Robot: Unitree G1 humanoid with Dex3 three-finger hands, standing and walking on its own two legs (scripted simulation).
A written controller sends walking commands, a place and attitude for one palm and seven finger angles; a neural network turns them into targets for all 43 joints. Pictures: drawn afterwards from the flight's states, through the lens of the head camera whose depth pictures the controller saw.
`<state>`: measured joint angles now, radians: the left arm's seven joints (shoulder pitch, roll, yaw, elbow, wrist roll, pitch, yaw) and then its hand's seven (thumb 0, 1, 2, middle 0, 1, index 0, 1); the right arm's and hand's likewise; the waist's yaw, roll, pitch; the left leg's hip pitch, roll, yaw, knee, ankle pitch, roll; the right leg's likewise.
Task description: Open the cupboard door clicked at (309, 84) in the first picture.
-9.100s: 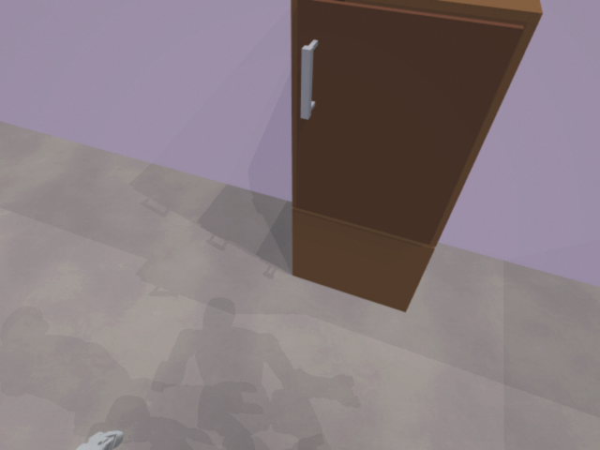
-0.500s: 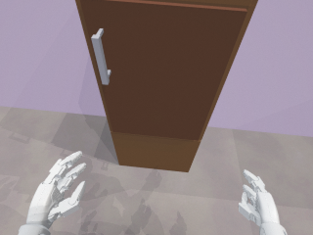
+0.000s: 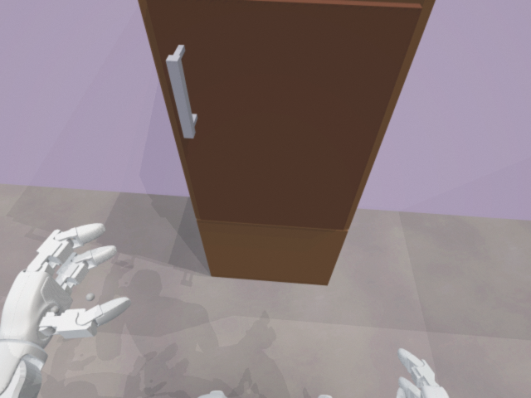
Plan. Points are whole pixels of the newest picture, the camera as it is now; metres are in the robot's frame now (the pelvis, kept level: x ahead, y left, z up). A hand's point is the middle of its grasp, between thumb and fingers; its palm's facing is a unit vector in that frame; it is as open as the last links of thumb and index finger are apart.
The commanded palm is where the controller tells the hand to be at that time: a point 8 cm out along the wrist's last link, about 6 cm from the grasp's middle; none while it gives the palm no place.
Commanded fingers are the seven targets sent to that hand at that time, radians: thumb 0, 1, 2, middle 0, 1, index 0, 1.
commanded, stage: raise the hand with hooked fingers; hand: left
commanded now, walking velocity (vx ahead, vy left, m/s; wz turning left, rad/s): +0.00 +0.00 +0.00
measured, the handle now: (185, 94) +0.60 +0.17 +0.14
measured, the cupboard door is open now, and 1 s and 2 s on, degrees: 0 0 0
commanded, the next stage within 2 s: move the hooked fingers beside the handle in 1.24 s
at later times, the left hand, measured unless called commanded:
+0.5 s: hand (54, 248) +0.28 +0.28 +0.12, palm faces +0.00 -1.00 -0.06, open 13.8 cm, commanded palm +0.25 +0.33 +0.13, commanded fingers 0.00 -0.50 0.30 -0.30 -1.20 -0.30 -1.20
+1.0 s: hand (68, 207) +0.32 +0.26 +0.15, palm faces -0.03 -1.00 -0.03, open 14.0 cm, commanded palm +0.29 +0.32 +0.16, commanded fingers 0.00 -0.50 0.30 -0.30 -1.20 -0.30 -1.20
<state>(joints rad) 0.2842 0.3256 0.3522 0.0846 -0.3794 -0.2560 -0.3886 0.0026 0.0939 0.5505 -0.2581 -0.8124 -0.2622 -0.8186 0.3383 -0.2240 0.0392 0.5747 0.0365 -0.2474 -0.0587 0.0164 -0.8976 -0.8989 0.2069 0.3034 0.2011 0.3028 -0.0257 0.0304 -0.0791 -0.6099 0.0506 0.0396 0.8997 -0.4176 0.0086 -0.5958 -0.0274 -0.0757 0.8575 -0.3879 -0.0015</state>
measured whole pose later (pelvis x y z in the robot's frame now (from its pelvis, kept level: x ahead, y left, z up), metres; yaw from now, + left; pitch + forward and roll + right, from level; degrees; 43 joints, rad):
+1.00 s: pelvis +0.03 +0.00 +0.03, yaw +0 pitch +3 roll -1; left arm -0.10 0.45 0.45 0.35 -0.35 -0.06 -0.55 -0.02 -0.50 0.30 -0.30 -1.20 -0.30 -1.20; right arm 0.29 -0.30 0.05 0.58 0.05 -0.21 -0.09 0.02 -0.90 -0.90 0.20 0.30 0.20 0.30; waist 0.01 0.04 -0.04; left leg -0.34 0.04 0.04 0.63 -0.34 0.00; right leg -0.33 -0.02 -0.08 0.60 -0.31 0.00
